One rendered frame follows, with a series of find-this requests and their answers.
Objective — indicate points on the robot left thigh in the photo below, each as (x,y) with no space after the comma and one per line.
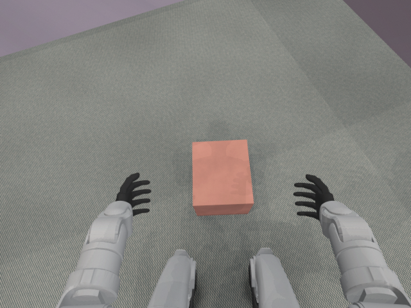
(176,280)

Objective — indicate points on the robot right forearm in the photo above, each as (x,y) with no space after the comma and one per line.
(365,274)

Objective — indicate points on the left robot hand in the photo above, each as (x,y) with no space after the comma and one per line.
(127,194)

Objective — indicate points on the robot right thigh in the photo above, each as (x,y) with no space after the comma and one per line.
(268,277)

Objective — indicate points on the robot left forearm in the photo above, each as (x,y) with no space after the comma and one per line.
(96,277)

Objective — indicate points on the right robot hand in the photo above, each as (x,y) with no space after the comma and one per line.
(321,196)

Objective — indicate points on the robot thigh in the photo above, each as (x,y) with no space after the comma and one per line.
(176,280)
(268,277)

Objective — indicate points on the carton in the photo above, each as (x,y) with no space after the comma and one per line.
(222,182)

